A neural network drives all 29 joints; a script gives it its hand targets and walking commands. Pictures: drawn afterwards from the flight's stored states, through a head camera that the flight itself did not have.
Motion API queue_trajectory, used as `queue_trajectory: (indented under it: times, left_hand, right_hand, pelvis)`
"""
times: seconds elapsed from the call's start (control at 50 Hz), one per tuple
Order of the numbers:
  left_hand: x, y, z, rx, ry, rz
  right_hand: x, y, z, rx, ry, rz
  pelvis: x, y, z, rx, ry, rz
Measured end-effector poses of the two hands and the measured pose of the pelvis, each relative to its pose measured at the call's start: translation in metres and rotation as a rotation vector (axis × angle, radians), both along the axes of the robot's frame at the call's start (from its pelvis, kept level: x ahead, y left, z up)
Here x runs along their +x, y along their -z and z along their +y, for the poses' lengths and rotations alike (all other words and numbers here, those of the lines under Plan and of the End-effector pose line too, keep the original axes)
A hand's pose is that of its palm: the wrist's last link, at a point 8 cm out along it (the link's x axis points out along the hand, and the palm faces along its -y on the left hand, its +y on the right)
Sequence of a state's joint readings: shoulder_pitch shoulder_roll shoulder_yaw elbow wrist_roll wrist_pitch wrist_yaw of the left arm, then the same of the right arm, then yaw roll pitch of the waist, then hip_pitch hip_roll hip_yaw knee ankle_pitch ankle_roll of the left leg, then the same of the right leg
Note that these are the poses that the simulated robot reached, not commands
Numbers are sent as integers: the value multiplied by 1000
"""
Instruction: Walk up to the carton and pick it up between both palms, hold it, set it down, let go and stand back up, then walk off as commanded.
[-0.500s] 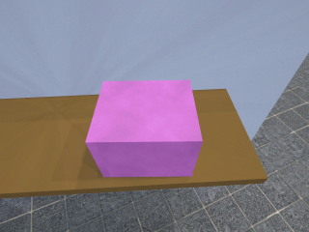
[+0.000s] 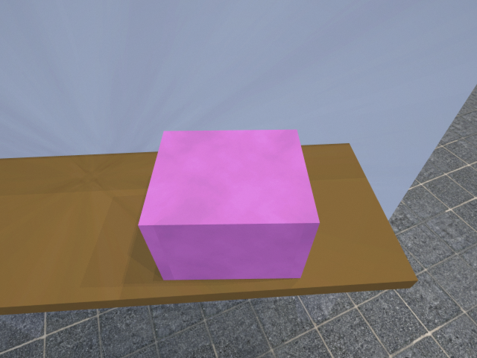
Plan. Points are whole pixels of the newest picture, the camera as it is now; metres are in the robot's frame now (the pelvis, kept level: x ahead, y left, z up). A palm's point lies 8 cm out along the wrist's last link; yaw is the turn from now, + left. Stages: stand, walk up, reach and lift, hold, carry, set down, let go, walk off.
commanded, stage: walk up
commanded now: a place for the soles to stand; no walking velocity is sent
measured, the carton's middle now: (231, 203) +0.43 +0.02 -0.01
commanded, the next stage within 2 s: reach and lift in 0.28 s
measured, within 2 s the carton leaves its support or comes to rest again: neither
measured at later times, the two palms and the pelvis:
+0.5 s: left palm out of the picture +0.16 +0.27 -0.11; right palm out of the picture +0.14 -0.29 -0.11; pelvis -0.03 -0.01 -0.02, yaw +3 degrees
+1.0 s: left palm out of the picture +0.12 +0.27 -0.06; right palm out of the picture +0.10 -0.27 -0.07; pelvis -0.04 -0.04 -0.01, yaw +1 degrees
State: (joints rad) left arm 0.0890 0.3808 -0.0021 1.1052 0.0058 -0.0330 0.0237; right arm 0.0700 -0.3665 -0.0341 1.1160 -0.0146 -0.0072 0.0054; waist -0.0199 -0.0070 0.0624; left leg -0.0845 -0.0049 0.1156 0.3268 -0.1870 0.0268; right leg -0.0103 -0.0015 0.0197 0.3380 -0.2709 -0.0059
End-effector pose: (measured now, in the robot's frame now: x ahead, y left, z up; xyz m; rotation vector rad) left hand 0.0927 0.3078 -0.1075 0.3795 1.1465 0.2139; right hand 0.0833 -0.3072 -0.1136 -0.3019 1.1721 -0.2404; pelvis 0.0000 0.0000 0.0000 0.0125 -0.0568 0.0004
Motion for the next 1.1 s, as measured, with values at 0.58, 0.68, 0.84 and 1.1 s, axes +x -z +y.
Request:
queue_trajectory:
  times: [0.58,0.68,0.84,1.1]
  left_hand:
    - [74,-10,-50,-94,-5,-137]
    - [50,-19,-45,-71,-64,-156]
    - [17,-29,-34,-46,-89,-172]
    - [35,-59,-43,-104,-26,-333]
  right_hand:
    - [62,-25,2,6,-144,-291]
    - [42,-39,-11,-12,-120,-301]
    - [13,-37,7,29,-121,-330]
    - [29,-58,43,75,-87,-487]
  pelvis:
    - [-27,19,-16,-26,-43,9]
    - [-28,13,-27,-6,-37,-21]
    - [-36,10,-38,13,-28,-35]
    - [-42,6,-31,14,-15,-35]
